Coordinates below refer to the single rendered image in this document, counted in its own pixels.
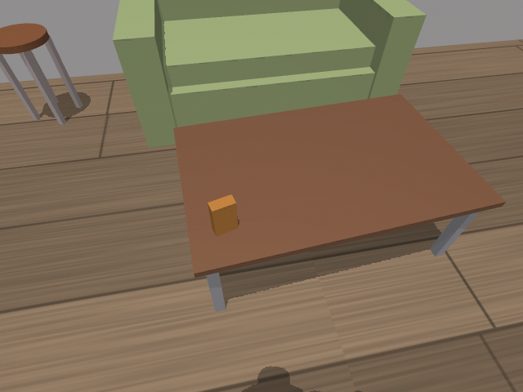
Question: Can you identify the coffee table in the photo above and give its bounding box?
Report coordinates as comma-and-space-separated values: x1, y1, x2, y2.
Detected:
173, 94, 506, 312

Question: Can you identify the sofa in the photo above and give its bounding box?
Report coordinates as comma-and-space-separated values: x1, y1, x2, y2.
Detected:
113, 0, 427, 148

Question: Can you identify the carton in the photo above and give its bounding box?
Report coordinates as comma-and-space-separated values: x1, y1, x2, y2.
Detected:
208, 194, 238, 236

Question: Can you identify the stool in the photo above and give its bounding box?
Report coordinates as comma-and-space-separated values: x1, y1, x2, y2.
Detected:
0, 23, 83, 125

